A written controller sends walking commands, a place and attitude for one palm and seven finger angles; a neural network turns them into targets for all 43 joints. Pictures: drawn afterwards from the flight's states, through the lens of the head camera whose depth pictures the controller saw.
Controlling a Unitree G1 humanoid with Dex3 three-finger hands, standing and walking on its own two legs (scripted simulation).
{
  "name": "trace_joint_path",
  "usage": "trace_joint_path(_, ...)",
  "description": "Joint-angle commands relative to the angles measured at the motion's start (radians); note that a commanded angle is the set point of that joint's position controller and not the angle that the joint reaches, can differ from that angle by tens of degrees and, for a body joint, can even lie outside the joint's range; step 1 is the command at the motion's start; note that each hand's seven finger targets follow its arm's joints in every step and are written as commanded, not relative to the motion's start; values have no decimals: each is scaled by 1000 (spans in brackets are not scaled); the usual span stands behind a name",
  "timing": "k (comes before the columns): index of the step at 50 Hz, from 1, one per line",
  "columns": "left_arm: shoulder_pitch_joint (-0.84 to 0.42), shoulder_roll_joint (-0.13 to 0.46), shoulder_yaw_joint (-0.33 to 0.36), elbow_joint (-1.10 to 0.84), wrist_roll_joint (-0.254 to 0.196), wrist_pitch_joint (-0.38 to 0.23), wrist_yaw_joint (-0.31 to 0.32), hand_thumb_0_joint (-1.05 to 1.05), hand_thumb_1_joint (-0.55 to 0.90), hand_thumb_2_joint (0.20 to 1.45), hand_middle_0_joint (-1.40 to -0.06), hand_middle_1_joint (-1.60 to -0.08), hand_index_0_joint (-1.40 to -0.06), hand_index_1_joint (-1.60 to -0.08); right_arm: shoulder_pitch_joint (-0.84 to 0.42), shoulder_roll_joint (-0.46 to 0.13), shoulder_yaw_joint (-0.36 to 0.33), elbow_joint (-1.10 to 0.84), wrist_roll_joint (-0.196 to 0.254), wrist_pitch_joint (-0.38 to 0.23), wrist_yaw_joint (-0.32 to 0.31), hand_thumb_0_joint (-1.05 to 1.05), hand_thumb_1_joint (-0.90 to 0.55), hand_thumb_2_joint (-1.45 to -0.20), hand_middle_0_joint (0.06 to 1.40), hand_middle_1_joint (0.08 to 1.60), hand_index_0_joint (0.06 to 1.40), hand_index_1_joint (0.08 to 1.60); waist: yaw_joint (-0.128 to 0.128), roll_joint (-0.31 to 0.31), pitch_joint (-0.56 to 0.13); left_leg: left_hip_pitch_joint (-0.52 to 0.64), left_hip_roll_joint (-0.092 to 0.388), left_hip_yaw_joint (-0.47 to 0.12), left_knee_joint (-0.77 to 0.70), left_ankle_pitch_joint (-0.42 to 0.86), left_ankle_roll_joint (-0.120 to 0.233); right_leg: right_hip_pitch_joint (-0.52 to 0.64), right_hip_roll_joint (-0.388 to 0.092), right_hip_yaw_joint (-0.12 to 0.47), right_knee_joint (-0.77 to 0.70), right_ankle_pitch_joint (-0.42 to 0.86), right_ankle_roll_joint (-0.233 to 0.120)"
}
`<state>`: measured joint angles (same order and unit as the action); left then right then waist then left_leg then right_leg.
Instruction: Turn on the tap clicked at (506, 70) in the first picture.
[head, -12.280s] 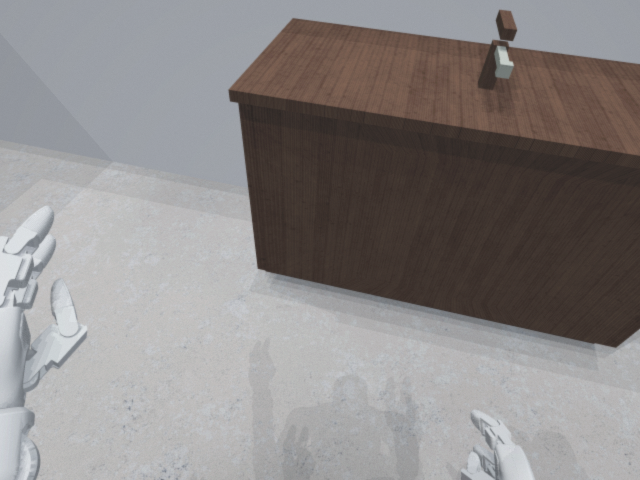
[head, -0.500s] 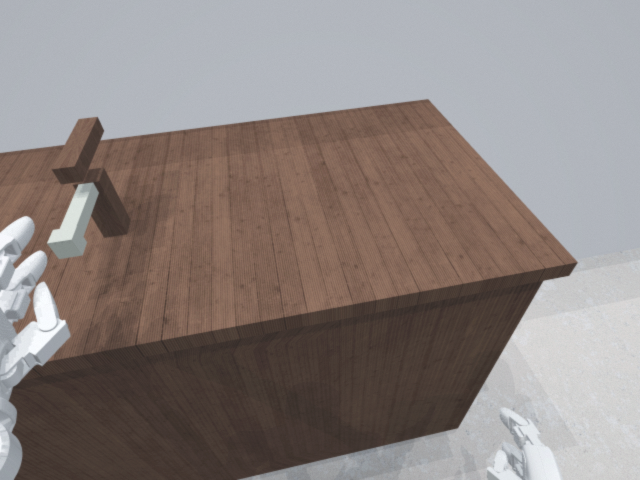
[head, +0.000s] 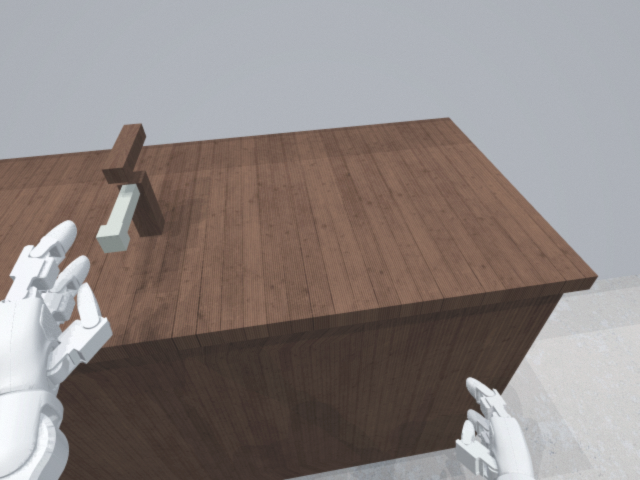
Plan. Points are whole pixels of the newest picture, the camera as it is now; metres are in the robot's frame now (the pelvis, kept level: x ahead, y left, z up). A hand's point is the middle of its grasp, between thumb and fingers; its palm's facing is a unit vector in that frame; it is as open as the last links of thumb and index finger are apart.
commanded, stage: turn the palm inward beside the body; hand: left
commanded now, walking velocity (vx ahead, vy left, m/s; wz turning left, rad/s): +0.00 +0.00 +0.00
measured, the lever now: (113, 238) +0.34 +0.34 +0.14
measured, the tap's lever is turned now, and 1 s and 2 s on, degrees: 0 0 0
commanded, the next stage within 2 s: reach beside the lever's end, fingers flat in 0.82 s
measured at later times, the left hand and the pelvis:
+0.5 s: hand (124, 328) +0.19 +0.22 +0.18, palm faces +0.48 -0.87 -0.13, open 7.4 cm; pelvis +0.00 -0.02 +0.00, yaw +1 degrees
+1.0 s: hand (140, 327) +0.19 +0.20 +0.18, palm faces +0.48 -0.87 -0.13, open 7.4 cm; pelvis +0.01 -0.03 +0.00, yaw +1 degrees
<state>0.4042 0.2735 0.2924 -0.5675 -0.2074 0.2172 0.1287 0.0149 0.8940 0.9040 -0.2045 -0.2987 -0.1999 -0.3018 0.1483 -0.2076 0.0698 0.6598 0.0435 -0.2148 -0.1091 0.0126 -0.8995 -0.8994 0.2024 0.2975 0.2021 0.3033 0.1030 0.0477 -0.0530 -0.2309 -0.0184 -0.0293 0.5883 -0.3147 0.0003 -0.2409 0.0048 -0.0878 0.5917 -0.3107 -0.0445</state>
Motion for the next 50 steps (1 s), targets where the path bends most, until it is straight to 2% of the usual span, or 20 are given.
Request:
trace_joint_path(1,-133,155,91,-231,0,-47,18,0,900,900,-200,-300,-200,-300,-187,-113,-35,-169,5,-57,-9,0,-900,-900,200,300,200,300,-4,-1,-32,-1,20,-30,-110,116,18,-9,-22,19,-132,53,28)
trace_joint_path(6,-136,146,80,-265,-6,-17,27,0,900,900,-200,-300,-200,-300,-199,-113,-34,-170,6,-57,-10,0,-900,-900,200,300,200,300,-1,37,-34,7,16,-26,-109,116,18,0,-26,24,-140,52,26)
trace_joint_path(9,-122,130,63,-266,-18,-2,27,0,900,900,-200,-300,-200,-300,-192,-115,-36,-171,6,-58,-10,0,-900,-900,200,300,200,300,-4,12,-26,2,16,-28,-109,100,21,2,-28,26,-150,39,29)
trace_joint_path(10,-119,132,66,-262,-23,3,28,0,900,900,-200,-300,-200,-300,-191,-117,-36,-171,8,-60,-11,0,-900,-900,200,300,200,300,-4,-21,-17,-5,17,-29,-110,94,23,5,-29,26,-154,31,32)
trace_joint_path(12,-132,128,59,-290,-16,10,34,0,900,900,-200,-300,-200,-300,-201,-113,-35,-170,12,-62,-10,0,-900,-900,200,300,200,300,-4,33,-9,4,15,-26,-110,84,22,-2,-30,30,-158,19,28)
trace_joint_path(17,-131,127,74,-286,-30,32,44,0,900,900,-200,-300,-200,-300,-200,-116,-37,-165,12,-65,-10,0,-900,-900,200,300,200,300,-1,6,-24,6,14,-24,-103,99,25,11,-32,35,-166,28,32)
trace_joint_path(18,-127,127,78,-276,-37,38,44,0,900,900,-200,-300,-200,-300,-201,-118,-38,-166,12,-68,-12,0,-900,-900,200,300,200,300,-1,-21,-24,5,14,-26,-100,106,27,13,-32,35,-167,35,34)
trace_joint_path(24,-125,121,69,-274,-44,62,35,0,900,900,-200,-300,-200,-300,-193,-123,-39,-162,14,-72,-10,0,-900,-900,200,300,200,300,-3,-3,-29,18,13,-18,-85,156,30,24,-38,45,-170,100,38)
trace_joint_path(26,-125,134,83,-285,-39,60,37,0,900,900,-200,-300,-200,-300,-199,-123,-38,-160,14,-75,-9,0,-900,-900,200,300,200,300,-1,3,-42,30,11,-14,-78,178,31,32,-39,48,-169,130,39)
trace_joint_path(29,-116,124,77,-278,-46,54,34,0,900,900,-200,-300,-200,-300,-182,-123,-43,-163,12,-76,-9,0,-900,-900,200,300,200,300,-4,-46,-44,24,12,-13,-72,187,32,37,-40,52,-165,158,46)
trace_joint_path(32,-124,122,79,-288,-43,49,39,0,900,900,-200,-300,-200,-300,-185,-119,-42,-164,13,-75,-8,0,-900,-900,200,300,200,300,-3,-23,-49,28,9,-12,-69,193,32,37,-42,55,-164,166,45)
trace_joint_path(35,-115,132,91,-267,-51,50,35,0,900,900,-200,-300,-200,-300,-178,-124,-44,-164,12,-77,-9,0,-900,-900,200,300,200,300,-4,-57,-45,20,10,-10,-61,189,34,45,-50,70,-172,187,55)
trace_joint_path(37,-121,124,77,-284,-44,50,38,0,900,900,-200,-300,-200,-300,-187,-118,-42,-167,15,-75,-6,0,-900,-900,200,300,200,300,-2,-5,-45,27,9,-8,-63,188,32,38,-50,69,-172,171,49)
trace_joint_path(39,-118,126,78,-281,-47,51,37,0,900,900,-200,-300,-200,-300,-182,-121,-42,-169,13,-77,-7,0,-900,-900,200,300,200,300,-4,-13,-43,23,9,-10,-62,184,32,40,-51,72,-173,174,51)
trace_joint_path(40,-112,133,87,-272,-51,51,37,0,900,900,-200,-300,-200,-300,-177,-124,-44,-167,11,-78,-9,0,-900,-900,200,300,200,300,-6,-63,-42,18,10,-11,-57,186,34,45,-53,75,-176,188,58)
trace_joint_path(42,-113,130,88,-290,-49,45,38,0,900,900,-200,-300,-200,-300,-182,-119,-44,-170,13,-79,-7,0,-900,-900,200,300,200,300,-1,-28,-66,26,9,-9,-57,199,32,54,-55,77,-169,207,56)
trace_joint_path(43,-103,130,90,-279,-52,44,37,0,900,900,-200,-300,-200,-300,-175,-121,-45,-169,13,-80,-7,0,-900,-900,200,300,200,300,-4,-56,-62,20,10,-11,-54,199,33,54,-56,77,-169,218,59)
trace_joint_path(46,-103,132,93,-269,-51,43,36,0,900,900,-200,-300,-200,-300,-185,-119,-43,-163,18,-81,-6,0,-900,-900,200,300,200,300,-3,-23,-45,23,10,-7,-51,195,31,46,-56,81,-176,210,57)
trace_joint_path(48,-104,130,97,-232,-56,46,35,0,900,900,-200,-300,-200,-300,-173,-121,-44,-162,16,-78,-8,0,-900,-900,200,300,200,300,-6,-61,-26,3,10,-12,-59,174,31,37,-54,79,-179,176,58)
trace_joint_path(50,-135,143,107,-233,-58,45,34,0,900,900,-200,-300,-200,-300,-174,-123,-49,-161,15,-77,-13,0,-900,-900,200,300,200,300,-6,-37,-41,9,9,-9,-56,171,31,40,-57,87,-183,168,60)
